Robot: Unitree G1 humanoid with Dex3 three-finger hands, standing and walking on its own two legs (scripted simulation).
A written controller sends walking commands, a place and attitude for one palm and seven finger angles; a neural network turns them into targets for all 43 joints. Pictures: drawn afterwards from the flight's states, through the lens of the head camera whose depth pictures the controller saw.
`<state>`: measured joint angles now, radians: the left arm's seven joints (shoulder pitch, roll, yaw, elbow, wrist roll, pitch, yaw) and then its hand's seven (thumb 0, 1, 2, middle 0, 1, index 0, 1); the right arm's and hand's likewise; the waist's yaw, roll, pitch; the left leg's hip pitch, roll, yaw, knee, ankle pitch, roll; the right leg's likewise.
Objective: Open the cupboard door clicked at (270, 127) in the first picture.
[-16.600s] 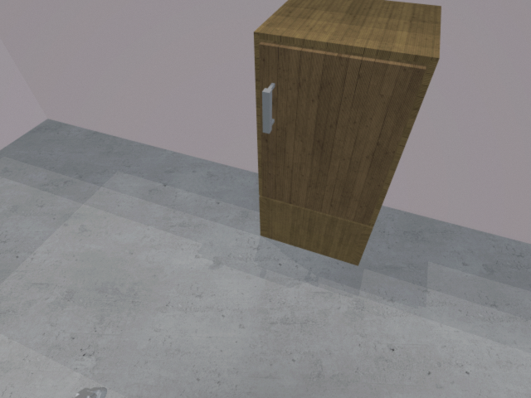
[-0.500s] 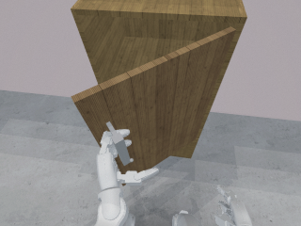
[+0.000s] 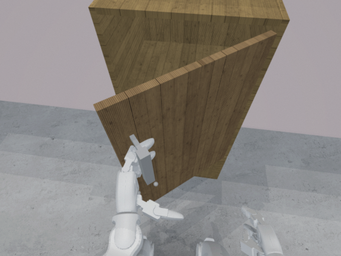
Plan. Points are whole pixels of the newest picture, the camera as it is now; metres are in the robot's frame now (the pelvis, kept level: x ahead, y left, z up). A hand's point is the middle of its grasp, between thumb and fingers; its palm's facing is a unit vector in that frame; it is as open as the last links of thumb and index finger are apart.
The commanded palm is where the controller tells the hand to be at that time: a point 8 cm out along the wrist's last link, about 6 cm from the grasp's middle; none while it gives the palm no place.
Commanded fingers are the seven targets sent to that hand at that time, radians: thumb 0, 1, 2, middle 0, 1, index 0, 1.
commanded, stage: slide the hand sideways off the handle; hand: left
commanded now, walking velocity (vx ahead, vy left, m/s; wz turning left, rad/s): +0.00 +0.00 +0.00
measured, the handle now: (142, 160) +0.32 +0.08 +0.05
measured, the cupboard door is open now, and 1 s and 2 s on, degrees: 41 42 42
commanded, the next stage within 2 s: draw the hand back to the body in 1.12 s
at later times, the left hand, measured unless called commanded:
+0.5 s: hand (143, 205) +0.22 +0.07 +0.04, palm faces -0.19 -0.98 +0.00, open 16.1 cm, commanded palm +0.21 +0.13 +0.04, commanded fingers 0.00 -0.50 0.30 -0.15 -0.30 -0.15 -0.30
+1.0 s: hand (114, 218) +0.20 +0.12 +0.04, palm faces -0.14 -0.99 -0.03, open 16.0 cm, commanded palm +0.17 +0.19 +0.04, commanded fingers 0.00 -0.50 0.30 -0.15 -0.30 -0.15 -0.30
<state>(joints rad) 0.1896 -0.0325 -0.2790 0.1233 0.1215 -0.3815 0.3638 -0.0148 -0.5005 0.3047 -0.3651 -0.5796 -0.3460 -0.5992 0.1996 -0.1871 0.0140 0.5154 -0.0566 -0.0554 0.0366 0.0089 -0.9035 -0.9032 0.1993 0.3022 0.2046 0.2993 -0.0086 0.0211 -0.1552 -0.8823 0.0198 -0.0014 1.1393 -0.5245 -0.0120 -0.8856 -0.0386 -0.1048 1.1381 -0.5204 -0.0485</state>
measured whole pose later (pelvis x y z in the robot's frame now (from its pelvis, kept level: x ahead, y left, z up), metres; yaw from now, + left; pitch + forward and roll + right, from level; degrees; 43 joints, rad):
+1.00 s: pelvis +0.00 +0.01 -0.02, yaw -1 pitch +16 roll -1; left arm 0.55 0.18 -0.06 -0.21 -0.14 -0.39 -0.16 -0.02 -0.50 0.30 -0.19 -0.32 -0.22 -0.34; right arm 0.23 -0.21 -0.01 0.39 0.02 -0.03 -0.02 0.01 -0.90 -0.90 0.20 0.30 0.20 0.30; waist 0.00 0.03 -0.16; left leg -0.95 0.04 0.00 1.25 -0.59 -0.01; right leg -0.94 -0.02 -0.10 1.22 -0.57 -0.04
